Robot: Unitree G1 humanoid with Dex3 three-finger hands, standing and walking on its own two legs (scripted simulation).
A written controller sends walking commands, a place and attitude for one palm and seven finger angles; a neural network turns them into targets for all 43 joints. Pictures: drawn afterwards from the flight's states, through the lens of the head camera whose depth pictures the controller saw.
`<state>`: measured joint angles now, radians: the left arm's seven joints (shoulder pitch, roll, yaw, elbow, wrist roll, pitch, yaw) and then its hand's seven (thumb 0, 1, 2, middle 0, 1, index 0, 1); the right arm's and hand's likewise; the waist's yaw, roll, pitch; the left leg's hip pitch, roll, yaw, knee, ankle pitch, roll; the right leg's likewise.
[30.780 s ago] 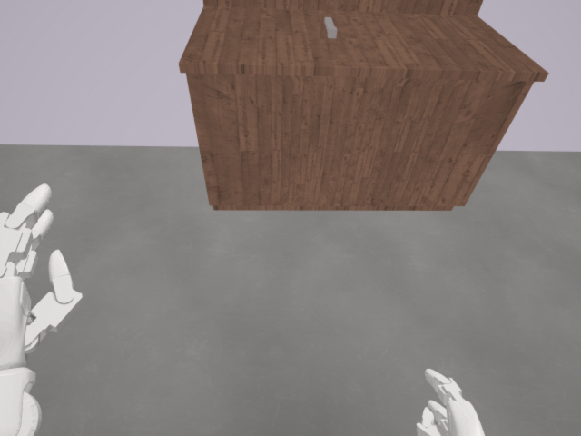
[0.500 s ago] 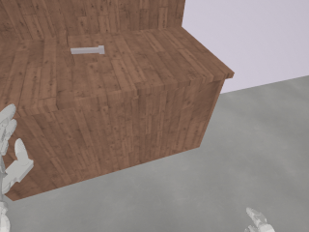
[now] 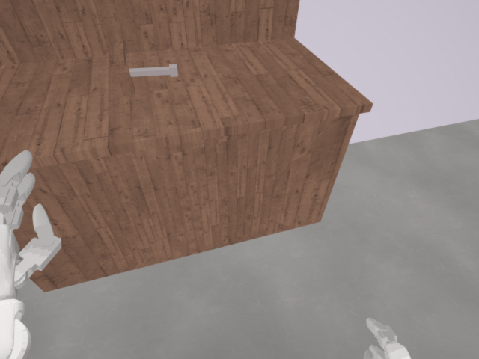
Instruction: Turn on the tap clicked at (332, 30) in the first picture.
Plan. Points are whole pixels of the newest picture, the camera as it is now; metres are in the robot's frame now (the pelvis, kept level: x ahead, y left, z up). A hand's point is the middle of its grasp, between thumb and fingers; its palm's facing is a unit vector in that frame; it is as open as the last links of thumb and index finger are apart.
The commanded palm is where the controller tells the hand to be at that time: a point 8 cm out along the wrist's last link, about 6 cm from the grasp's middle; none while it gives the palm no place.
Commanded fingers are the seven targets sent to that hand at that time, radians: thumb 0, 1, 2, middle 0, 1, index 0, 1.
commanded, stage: stop stepping back and stand still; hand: left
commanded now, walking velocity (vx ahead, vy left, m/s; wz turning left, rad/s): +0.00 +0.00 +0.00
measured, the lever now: (173, 70) +0.90 +0.25 +0.07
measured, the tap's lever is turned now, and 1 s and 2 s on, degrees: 82 82 82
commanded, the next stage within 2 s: stand and check the lever's angle in 0.02 s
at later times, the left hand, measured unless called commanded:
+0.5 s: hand (68, 214) +0.26 +0.25 +0.16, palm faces +0.41 -0.83 -0.39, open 7.4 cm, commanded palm +0.20 +0.28 +0.19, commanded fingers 0.00 0.90 0.90 -0.20 -0.30 -0.20 -0.30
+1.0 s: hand (59, 219) +0.25 +0.26 +0.16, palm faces +0.39 -0.85 -0.36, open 7.4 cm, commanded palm +0.19 +0.30 +0.19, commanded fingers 0.00 0.90 0.90 -0.20 -0.30 -0.20 -0.30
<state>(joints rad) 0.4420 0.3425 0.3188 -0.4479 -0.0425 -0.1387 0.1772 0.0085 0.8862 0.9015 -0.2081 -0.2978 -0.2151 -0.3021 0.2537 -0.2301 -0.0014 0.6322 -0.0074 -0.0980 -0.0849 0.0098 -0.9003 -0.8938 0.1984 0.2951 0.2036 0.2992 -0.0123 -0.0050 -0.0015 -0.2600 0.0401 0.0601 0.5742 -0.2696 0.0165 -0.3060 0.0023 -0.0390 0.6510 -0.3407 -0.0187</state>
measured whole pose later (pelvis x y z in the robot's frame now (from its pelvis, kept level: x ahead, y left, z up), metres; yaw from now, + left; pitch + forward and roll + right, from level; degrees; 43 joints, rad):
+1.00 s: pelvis +0.03 +0.02 +0.01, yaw -1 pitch +0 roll -1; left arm 0.45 0.33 0.31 -0.45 -0.05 -0.13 0.17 0.01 0.89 0.90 -0.21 -0.30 -0.21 -0.30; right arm 0.20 -0.21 0.02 0.60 0.00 -0.09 -0.07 0.01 -0.90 -0.89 0.20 0.29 0.20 0.30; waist 0.00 0.02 0.02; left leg -0.20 0.01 0.06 0.46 -0.27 0.03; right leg -0.21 0.02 -0.03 0.40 -0.21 -0.01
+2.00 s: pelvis +0.02 +0.03 +0.01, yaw +0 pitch +0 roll -1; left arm 0.46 0.33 0.31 -0.44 -0.05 -0.14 0.17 0.01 0.89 0.90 -0.21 -0.30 -0.21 -0.30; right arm 0.18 -0.21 0.02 0.60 -0.01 -0.10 -0.07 0.01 -0.90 -0.89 0.20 0.30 0.20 0.30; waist 0.01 0.02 0.02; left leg -0.22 0.00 0.05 0.46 -0.25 0.04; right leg -0.21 0.01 -0.04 0.39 -0.19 0.00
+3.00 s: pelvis +0.02 +0.02 +0.01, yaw +0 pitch +0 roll -1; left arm 0.46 0.33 0.30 -0.44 -0.05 -0.13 0.16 0.01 0.89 0.90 -0.21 -0.30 -0.21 -0.30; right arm 0.19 -0.22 0.02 0.60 -0.01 -0.10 -0.07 0.01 -0.90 -0.89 0.20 0.30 0.20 0.30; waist 0.01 0.03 0.01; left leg -0.21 0.00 0.05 0.46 -0.25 0.04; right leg -0.21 0.02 -0.04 0.38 -0.18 0.00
